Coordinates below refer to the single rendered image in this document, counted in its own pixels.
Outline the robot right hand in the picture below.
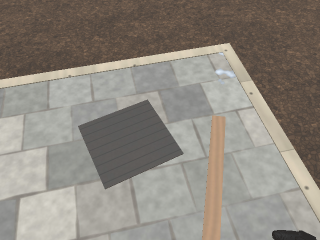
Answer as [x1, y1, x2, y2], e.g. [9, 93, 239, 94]
[272, 230, 317, 240]

